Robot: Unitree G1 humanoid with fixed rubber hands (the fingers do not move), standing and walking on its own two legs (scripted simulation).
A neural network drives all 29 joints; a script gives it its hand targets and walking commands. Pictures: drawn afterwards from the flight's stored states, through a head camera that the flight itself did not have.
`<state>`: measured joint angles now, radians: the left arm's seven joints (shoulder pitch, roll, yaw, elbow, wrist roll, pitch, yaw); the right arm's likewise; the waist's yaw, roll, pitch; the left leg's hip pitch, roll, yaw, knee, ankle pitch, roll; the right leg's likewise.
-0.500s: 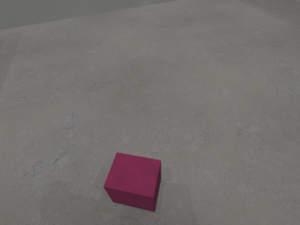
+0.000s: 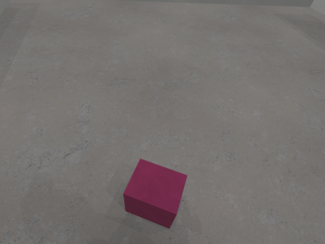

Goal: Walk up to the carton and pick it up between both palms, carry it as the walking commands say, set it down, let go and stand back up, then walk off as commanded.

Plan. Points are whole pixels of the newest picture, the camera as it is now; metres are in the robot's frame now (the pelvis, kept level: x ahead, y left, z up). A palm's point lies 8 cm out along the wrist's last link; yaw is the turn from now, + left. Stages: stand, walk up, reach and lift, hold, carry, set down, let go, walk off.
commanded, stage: walk up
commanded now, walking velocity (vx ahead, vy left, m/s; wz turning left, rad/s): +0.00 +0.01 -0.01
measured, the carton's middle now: (155, 194) +0.51 +0.01 -0.64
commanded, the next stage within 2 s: none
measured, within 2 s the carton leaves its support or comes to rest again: neither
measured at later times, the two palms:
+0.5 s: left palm out of the picture -0.07 +0.23 -0.15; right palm out of the picture -0.03 -0.20 -0.14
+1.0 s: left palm out of the picture -0.05 +0.19 -0.15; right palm out of the picture -0.04 -0.21 -0.15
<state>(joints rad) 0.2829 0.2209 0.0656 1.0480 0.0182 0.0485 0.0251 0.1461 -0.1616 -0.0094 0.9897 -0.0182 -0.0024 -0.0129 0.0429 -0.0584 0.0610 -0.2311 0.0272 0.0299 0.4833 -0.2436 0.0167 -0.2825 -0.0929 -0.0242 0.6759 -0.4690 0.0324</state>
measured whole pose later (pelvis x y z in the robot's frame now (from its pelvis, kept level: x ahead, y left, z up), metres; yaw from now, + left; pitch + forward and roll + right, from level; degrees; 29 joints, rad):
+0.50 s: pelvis -0.02 +0.02 +0.00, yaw -1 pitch -1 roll +0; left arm 0.33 0.13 0.02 1.19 0.01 0.01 0.05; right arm 0.25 -0.15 -0.02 1.13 -0.02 0.00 -0.02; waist -0.03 -0.01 0.04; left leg -0.21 -0.02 0.06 0.39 -0.16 0.05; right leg -0.11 -0.01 -0.03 0.38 -0.25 0.00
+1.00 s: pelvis -0.01 +0.00 +0.00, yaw -1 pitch -1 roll +0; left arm 0.35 0.09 0.01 1.17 0.01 -0.03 0.05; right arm 0.28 -0.11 -0.01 1.18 -0.01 -0.01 -0.03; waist -0.02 -0.01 0.03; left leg -0.20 0.01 0.05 0.40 -0.18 0.01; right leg -0.08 0.03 -0.04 0.36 -0.25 -0.03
